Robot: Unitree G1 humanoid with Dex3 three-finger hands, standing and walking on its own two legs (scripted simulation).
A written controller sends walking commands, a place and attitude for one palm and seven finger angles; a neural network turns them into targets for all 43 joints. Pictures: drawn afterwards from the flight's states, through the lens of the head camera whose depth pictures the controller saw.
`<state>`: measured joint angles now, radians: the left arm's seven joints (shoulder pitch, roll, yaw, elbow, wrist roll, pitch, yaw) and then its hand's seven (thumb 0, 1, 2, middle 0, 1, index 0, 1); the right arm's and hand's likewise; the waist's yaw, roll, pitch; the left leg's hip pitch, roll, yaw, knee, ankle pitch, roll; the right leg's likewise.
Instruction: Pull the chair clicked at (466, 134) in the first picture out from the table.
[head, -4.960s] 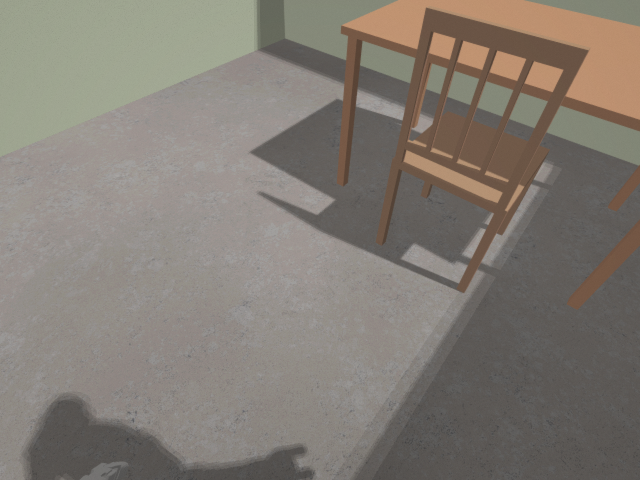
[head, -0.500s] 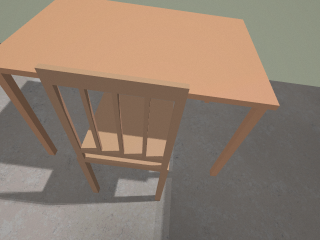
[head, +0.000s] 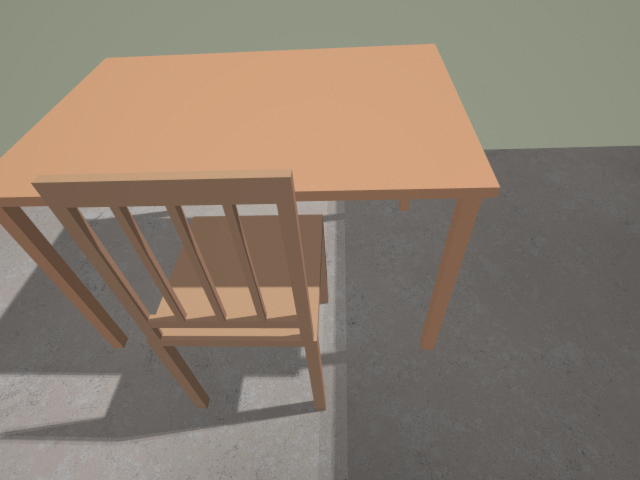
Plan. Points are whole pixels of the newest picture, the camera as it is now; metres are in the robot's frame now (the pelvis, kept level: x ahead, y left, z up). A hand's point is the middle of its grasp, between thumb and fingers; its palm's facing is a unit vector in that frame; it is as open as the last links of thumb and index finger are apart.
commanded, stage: come to a stop and stand still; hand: left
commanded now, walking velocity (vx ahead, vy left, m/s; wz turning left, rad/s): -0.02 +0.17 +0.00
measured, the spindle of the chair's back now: (201, 269) +0.50 +0.27 -0.09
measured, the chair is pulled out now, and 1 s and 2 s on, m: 0.00 0.00 0.00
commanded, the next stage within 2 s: look again from close up in 0.68 s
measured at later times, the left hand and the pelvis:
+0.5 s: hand out of the picture -0.03 +0.22 -0.19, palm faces +0.12 -0.98 -0.18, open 7.4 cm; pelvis -0.01 +0.05 -0.01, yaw +2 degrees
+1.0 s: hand out of the picture -0.02 +0.24 -0.18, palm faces +0.02 -0.97 -0.24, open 7.4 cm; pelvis -0.02 +0.06 -0.01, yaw +2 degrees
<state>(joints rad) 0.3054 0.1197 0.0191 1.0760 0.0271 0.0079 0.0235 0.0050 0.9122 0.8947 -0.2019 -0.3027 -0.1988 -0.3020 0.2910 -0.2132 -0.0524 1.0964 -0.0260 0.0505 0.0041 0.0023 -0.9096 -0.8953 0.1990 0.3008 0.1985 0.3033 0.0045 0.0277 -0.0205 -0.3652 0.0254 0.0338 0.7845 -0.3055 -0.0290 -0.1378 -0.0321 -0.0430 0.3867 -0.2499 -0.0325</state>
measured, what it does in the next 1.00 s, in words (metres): steps on the spot: left foot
